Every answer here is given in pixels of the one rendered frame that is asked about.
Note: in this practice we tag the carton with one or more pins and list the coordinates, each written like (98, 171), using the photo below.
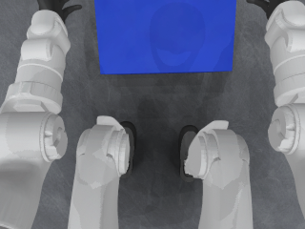
(165, 36)

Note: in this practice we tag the left robot upper arm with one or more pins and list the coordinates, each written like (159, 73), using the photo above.
(29, 143)

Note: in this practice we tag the right robot foot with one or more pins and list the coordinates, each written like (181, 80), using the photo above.
(186, 136)

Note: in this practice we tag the robot left forearm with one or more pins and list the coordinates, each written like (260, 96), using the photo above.
(40, 71)

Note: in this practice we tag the robot left hand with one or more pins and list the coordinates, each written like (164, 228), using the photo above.
(57, 6)

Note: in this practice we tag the robot left thigh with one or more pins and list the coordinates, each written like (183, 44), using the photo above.
(94, 197)

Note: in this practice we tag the robot right forearm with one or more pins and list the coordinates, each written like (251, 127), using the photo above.
(285, 35)

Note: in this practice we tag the robot right hand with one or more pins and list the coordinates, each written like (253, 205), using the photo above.
(268, 7)

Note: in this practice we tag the right robot upper arm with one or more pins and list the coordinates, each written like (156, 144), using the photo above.
(286, 134)

